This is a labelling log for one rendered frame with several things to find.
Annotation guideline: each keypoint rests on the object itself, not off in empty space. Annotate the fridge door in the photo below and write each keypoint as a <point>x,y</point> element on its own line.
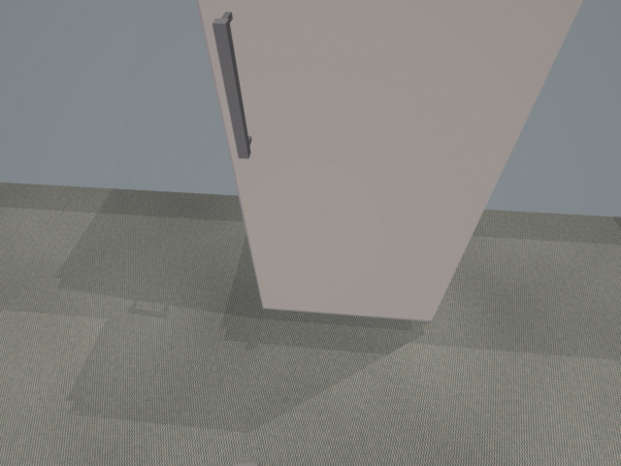
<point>379,130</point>

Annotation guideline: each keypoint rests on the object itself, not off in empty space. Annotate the handle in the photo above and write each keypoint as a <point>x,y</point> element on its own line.
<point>227,59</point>

